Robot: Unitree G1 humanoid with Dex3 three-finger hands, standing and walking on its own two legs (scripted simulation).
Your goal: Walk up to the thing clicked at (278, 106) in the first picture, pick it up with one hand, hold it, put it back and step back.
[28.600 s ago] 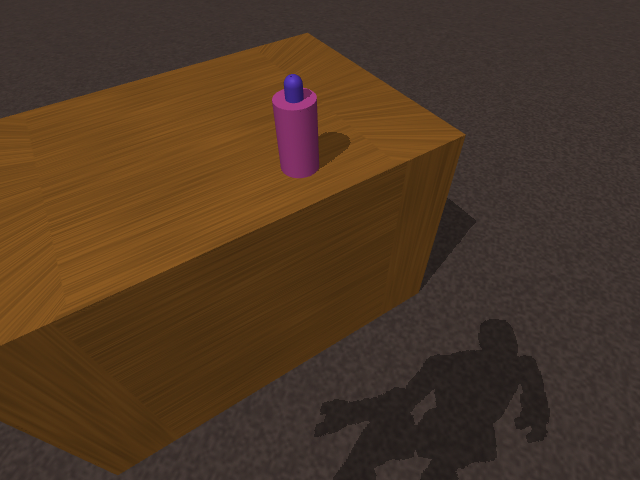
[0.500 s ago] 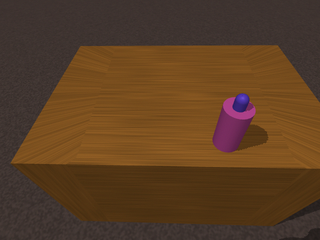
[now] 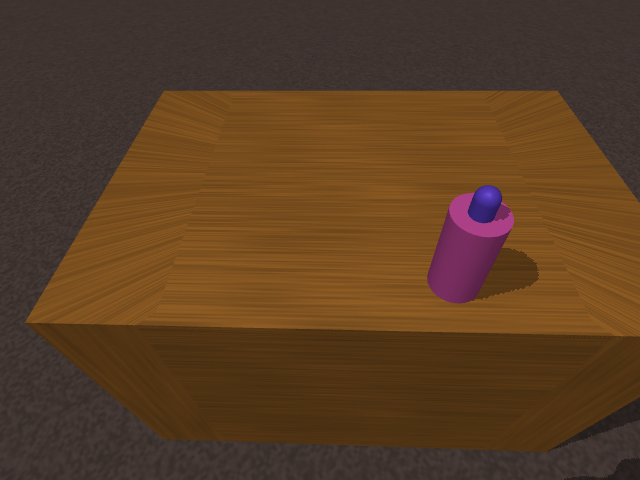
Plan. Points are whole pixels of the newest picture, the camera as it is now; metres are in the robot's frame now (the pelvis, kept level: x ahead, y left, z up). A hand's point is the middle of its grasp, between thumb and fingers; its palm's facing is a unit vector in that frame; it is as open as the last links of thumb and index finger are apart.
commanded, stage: stand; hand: right
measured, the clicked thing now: (469, 241) +0.44 -0.18 +0.02
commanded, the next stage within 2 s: step back in 0.38 s
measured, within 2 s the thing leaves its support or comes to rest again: neither
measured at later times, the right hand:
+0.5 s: hand out of the picture +0.06 -0.27 -0.16, palm faces -0.02 +0.94 -0.35, open 7.4 cm
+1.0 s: hand out of the picture +0.01 -0.26 -0.18, palm faces -0.19 +0.90 -0.40, open 7.4 cm
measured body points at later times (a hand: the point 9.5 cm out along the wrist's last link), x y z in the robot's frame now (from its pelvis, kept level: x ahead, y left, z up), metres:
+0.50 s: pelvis -0.02 +0.00 -0.01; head +0.02 +0.00 +0.44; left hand +0.05 +0.31 -0.14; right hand +0.06 -0.31 -0.14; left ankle +0.03 +0.13 -0.75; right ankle -0.03 -0.14 -0.74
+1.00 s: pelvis -0.12 +0.00 -0.03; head -0.03 +0.01 +0.41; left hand -0.01 +0.32 -0.15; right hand +0.02 -0.31 -0.16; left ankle -0.14 +0.12 -0.75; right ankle -0.05 -0.14 -0.75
